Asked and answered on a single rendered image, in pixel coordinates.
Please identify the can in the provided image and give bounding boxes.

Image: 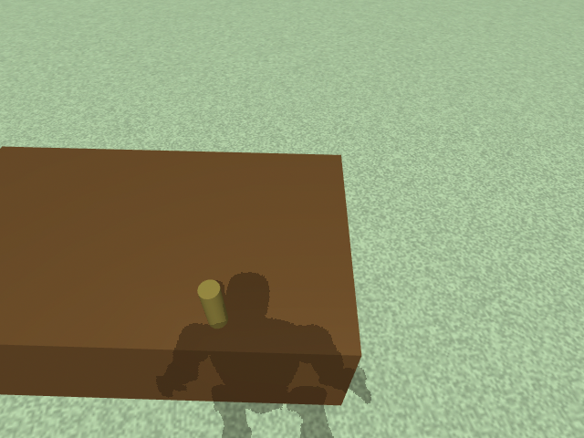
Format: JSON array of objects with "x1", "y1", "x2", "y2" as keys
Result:
[{"x1": 197, "y1": 279, "x2": 228, "y2": 329}]

